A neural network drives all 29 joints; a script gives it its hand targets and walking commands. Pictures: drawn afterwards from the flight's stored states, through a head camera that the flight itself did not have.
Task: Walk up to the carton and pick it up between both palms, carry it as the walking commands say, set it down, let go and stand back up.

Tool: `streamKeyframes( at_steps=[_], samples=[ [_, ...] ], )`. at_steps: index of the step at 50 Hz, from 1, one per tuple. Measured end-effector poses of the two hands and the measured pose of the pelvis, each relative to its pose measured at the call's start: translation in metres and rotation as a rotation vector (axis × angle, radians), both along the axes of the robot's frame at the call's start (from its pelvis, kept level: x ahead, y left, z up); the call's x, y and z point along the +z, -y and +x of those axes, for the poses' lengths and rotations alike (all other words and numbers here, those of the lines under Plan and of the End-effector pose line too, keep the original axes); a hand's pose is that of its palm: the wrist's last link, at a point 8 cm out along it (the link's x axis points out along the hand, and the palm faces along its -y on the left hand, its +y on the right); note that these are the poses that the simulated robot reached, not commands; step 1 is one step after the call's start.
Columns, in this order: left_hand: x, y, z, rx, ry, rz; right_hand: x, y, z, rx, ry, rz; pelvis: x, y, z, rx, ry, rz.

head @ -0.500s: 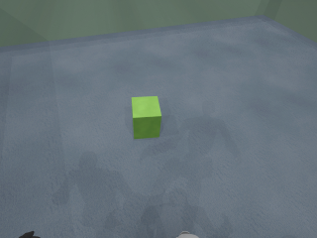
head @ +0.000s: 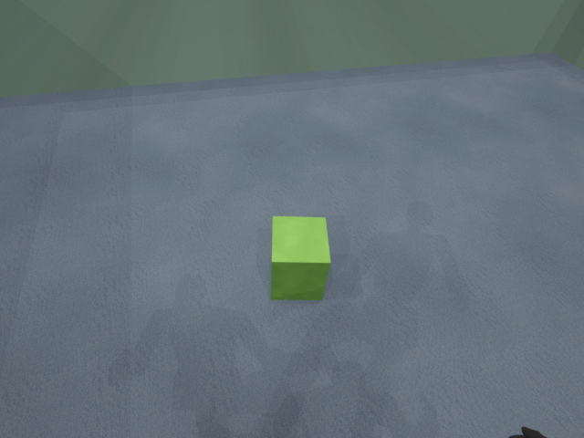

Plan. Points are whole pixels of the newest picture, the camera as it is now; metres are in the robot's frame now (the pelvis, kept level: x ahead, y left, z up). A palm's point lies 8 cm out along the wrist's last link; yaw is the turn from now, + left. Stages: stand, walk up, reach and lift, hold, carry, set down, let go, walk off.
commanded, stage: walk up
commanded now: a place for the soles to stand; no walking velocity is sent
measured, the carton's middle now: (297, 259) +0.86 -0.02 -0.63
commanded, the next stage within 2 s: none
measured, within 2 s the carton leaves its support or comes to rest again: neither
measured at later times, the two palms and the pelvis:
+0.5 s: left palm (72, 350) +0.25 +0.32 -0.05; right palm (526, 378) +0.26 -0.36 -0.08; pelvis +0.18 -0.03 +0.01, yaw +1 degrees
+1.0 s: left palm (139, 251) +0.44 +0.30 -0.07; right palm (505, 308) +0.39 -0.38 -0.09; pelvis +0.33 -0.04 +0.00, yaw +0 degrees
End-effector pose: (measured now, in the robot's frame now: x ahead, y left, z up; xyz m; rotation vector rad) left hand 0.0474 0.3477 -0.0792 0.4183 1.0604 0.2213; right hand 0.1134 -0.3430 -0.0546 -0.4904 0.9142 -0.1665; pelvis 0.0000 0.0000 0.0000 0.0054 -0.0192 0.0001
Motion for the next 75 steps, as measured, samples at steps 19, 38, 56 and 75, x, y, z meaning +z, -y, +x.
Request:
streamKeyframes(
  at_steps=[19, 38, 56, 75],
  samples=[
    [0.027, 0.042, 0.209, -0.088, 0.146, 0.037, -0.028, 0.034, 0.071, -0.109, -0.133, 0.041, 0.002, 0.034, 0.136, 0.0, 0.004, -0.014],
    [-0.002, 0.031, 0.298, -0.058, 0.013, -0.034, 0.007, 0.024, 0.226, -0.085, -0.042, -0.029, 0.007, 0.015, 0.266, -0.008, 0.004, 0.01],
    [0.008, 0.037, 0.395, -0.029, 0.046, 0.062, -0.045, 0.019, 0.32, -0.083, -0.141, 0.048, -0.006, 0.033, 0.351, 0.0, 0.003, -0.002],
    [-0.006, 0.054, 0.433, 0.024, -0.026, -0.035, -0.018, 0.0, 0.408, -0.099, -0.083, 0.074, 0.016, 0.025, 0.384, -0.011, 0.018, -0.008]
  ],
)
